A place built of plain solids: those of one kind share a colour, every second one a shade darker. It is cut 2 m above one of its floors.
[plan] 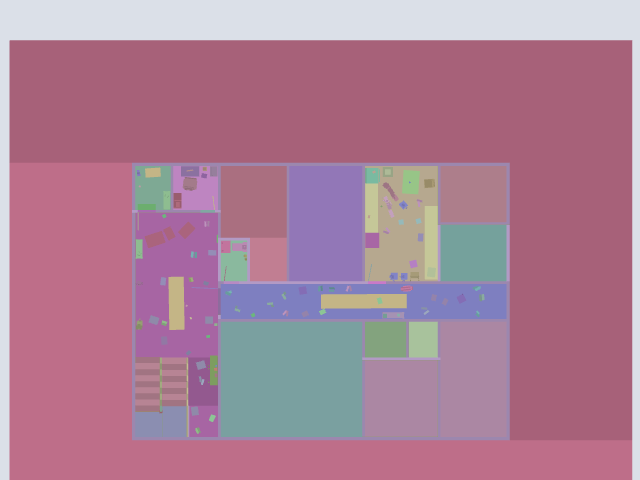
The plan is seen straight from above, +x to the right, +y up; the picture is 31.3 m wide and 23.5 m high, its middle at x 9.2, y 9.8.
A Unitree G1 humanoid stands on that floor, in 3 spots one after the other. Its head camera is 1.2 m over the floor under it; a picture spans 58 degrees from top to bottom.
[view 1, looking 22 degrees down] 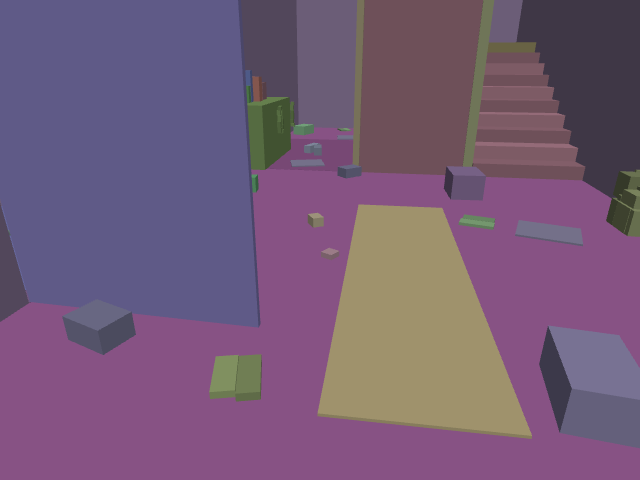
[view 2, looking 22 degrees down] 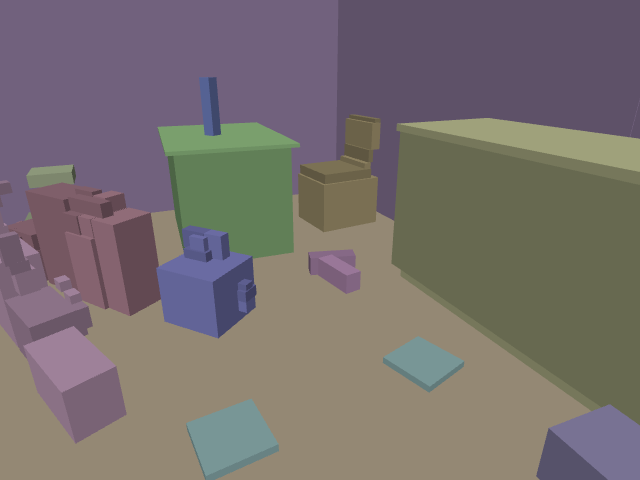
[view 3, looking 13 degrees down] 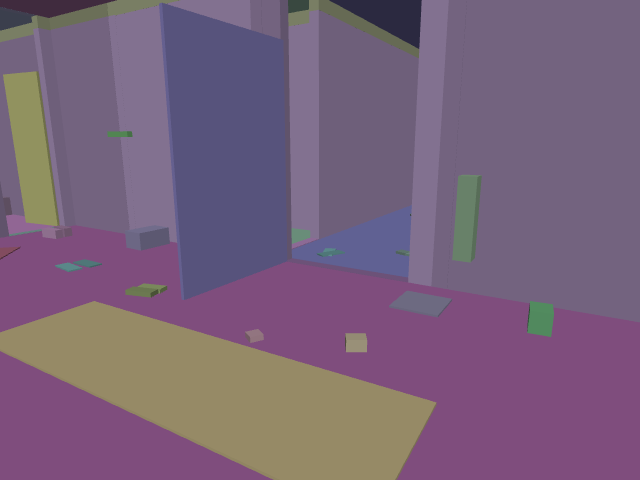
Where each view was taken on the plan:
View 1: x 2.33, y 9.22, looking -81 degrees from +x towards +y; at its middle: floor_hall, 3.20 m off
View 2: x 12.97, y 9.53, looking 65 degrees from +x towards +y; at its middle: floor_kitchen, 3.20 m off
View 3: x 0.76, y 4.95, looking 31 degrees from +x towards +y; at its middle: floor_corr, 5.33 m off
